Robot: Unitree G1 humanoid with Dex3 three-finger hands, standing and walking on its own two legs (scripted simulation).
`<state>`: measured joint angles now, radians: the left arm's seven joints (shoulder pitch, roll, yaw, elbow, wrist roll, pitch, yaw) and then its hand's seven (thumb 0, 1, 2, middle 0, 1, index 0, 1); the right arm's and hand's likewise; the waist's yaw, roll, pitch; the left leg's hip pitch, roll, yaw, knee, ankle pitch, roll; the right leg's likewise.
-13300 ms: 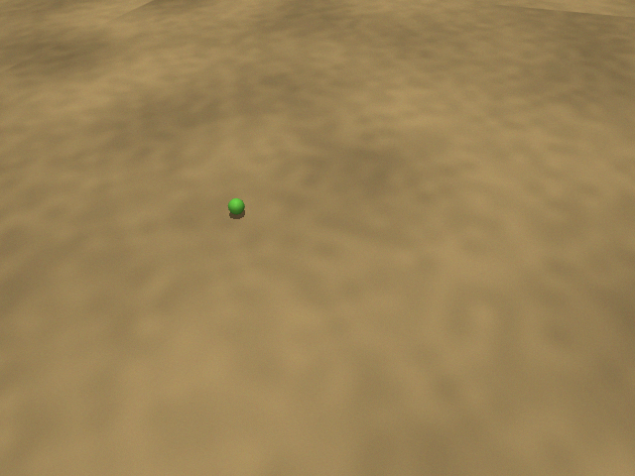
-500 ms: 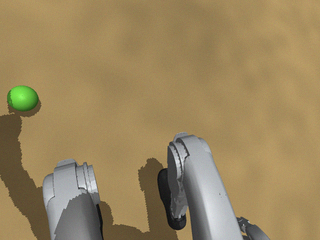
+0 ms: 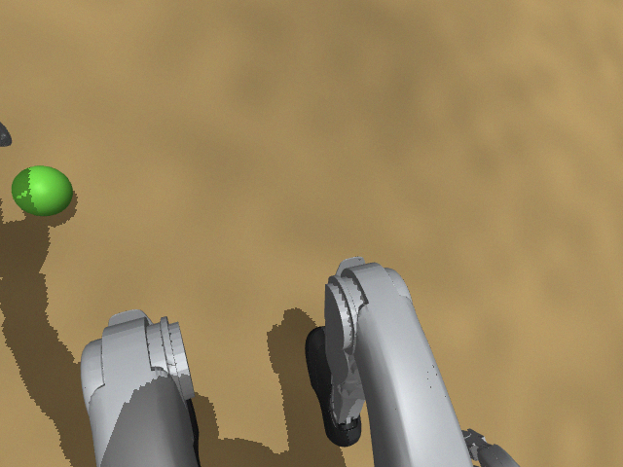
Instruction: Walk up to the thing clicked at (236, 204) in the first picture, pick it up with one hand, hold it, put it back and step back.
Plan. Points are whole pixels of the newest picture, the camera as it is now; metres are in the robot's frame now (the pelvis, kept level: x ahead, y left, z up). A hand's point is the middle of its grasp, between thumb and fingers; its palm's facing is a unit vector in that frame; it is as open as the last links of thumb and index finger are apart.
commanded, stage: approach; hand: left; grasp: from above
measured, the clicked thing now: (43, 191) +0.51 +0.30 -0.29
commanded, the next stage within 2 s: close in in 0.44 s
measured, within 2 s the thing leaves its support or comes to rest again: neither
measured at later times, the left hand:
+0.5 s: hand (13, 182) +0.49 +0.29 -0.18, palm faces -0.48 -0.08 -0.87, open 13.8 cm
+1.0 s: hand (22, 186) +0.49 +0.29 -0.20, palm faces -0.45 -0.09 -0.89, open 13.0 cm
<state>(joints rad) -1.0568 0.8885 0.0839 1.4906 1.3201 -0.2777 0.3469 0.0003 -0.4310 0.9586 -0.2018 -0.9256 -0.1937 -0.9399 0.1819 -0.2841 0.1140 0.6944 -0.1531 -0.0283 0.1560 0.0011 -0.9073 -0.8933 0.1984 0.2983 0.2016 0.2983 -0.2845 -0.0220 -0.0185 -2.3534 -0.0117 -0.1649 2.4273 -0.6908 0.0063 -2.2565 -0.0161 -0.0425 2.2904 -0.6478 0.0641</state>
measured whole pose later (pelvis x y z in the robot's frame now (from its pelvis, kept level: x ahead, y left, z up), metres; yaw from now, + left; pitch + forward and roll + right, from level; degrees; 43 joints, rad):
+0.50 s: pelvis +0.00 -0.01 +0.00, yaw +0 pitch +35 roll -10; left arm -1.05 0.85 0.11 1.47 1.26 -0.16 0.30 0.00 -0.50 1.02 -0.12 -1.01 -0.12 -1.01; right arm 0.22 -0.29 0.15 0.66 -0.14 -0.02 0.15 0.00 -0.90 -0.89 0.20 0.30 0.20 0.30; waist -0.33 0.01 0.01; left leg -2.35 0.00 -0.17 2.43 -0.70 -0.01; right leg -2.27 0.00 -0.04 2.29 -0.64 0.08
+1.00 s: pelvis +0.00 +0.00 -0.01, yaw -1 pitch +33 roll -12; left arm -1.14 0.92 0.08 1.62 1.34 -0.24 0.42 0.00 -0.41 1.04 -0.10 -1.14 -0.15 -1.10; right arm 0.18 -0.31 0.18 0.64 -0.18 -0.06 0.15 0.00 -0.90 -0.89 0.20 0.30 0.20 0.30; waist -0.36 -0.05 0.04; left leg -2.37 -0.01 -0.19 2.46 -0.69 -0.01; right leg -2.27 0.00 -0.06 2.31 -0.63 0.06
